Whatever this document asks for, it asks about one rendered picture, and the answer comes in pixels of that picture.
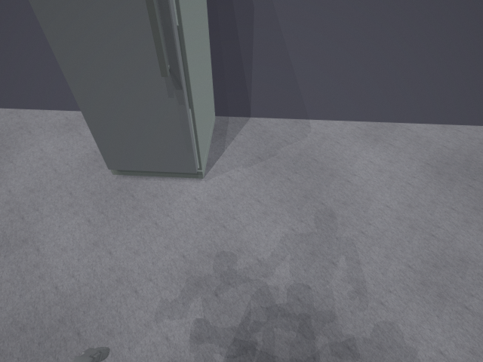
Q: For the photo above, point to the fridge door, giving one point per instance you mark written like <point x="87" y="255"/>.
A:
<point x="106" y="51"/>

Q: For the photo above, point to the left robot hand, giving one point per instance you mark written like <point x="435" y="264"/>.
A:
<point x="93" y="355"/>

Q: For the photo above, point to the handle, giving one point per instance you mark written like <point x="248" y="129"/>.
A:
<point x="158" y="38"/>

